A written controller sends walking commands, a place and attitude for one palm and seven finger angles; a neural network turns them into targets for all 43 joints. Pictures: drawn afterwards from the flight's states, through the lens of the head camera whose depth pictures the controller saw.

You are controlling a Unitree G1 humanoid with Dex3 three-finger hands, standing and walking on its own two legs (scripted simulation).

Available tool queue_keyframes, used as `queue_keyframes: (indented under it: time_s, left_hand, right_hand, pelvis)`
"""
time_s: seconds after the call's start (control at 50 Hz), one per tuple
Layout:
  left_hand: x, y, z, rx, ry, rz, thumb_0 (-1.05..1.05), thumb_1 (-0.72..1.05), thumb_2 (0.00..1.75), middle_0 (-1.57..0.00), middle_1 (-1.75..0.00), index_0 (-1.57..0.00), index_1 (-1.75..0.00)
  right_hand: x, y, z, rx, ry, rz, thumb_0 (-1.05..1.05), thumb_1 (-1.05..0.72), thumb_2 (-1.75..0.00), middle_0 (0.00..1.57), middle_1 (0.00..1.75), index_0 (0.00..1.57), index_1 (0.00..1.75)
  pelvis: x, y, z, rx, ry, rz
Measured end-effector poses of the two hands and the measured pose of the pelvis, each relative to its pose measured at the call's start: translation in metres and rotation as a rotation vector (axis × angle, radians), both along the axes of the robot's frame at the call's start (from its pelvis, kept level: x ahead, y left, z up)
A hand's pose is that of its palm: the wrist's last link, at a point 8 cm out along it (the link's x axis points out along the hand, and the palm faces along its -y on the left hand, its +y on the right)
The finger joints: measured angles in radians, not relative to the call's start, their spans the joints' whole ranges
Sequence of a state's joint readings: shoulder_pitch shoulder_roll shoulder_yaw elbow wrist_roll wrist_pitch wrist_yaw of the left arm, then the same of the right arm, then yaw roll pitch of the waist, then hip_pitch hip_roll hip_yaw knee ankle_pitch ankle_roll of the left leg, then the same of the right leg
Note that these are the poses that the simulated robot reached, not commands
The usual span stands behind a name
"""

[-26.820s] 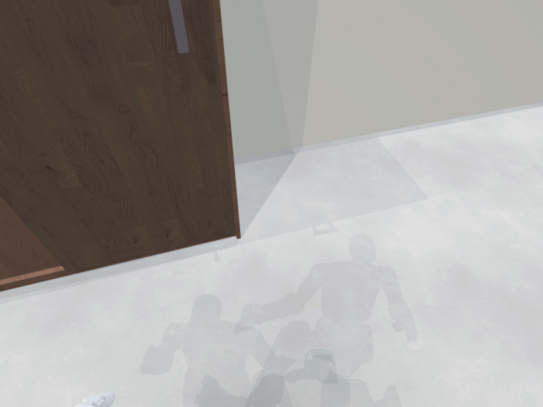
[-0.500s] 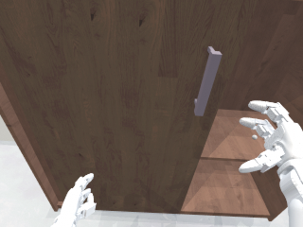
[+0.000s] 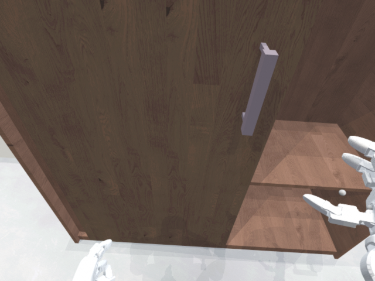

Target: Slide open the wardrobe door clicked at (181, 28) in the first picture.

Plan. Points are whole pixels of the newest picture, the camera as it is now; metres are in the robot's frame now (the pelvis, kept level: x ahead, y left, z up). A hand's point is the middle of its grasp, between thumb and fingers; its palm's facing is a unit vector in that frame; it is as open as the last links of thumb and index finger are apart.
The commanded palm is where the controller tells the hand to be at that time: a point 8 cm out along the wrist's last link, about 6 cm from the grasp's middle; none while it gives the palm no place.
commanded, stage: draw the hand back to the body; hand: right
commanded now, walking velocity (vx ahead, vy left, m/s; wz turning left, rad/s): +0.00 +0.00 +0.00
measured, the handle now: (254, 91) +0.45 -0.15 +0.22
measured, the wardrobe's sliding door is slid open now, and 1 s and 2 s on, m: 0.60 0.60 0.60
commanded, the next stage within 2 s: step back with the hand held close in 0.72 s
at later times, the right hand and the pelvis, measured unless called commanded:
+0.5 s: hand (363, 202) +0.21 -0.29 +0.16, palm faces +0.49 +0.80 -0.34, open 7.8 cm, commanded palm +0.16 -0.31 +0.17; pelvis +0.02 -0.01 +0.00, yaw +0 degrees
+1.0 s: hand (364, 196) +0.21 -0.28 +0.18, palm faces +0.48 +0.78 -0.41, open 7.4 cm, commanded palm +0.15 -0.31 +0.17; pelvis +0.01 -0.01 +0.00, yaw +0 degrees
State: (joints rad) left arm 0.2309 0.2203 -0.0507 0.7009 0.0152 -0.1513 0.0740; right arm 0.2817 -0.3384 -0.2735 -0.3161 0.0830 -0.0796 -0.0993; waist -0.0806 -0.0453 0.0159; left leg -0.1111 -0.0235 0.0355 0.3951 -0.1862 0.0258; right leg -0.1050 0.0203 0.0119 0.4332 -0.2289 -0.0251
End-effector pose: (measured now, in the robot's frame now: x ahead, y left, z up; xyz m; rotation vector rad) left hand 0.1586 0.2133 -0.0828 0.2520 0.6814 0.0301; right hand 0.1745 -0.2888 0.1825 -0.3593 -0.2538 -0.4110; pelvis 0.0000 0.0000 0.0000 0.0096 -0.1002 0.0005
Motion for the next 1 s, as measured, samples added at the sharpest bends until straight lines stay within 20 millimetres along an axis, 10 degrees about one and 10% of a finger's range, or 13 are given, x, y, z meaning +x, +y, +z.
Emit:
queue_keyframes:
  time_s: [0.48,1.0]
  left_hand:
    - [0.05,-0.016,0.02,0.012,-0.073,-0.025,0.01,0.9,0.9,-0.21,-0.3,-0.2,-0.3]
    - [0.026,0.006,0.013,0.019,-0.013,0.046,0.01,0.9,0.9,-0.21,-0.3,-0.2,-0.3]
  right_hand:
    - [-0.013,-0.033,-0.01,-0.026,0.079,-0.102,0.01,-0.79,-0.85,0.21,0.36,0.21,0.36]
    - [-0.012,-0.025,0.01,-0.136,0.023,-0.072,0.02,-0.89,-0.9,0.21,0.3,0.21,0.3]
  pelvis:
    - [0.021,-0.014,0.002,0.003,0.013,-0.003]
    - [0.01,-0.006,0.001,0.01,0.074,-0.001]
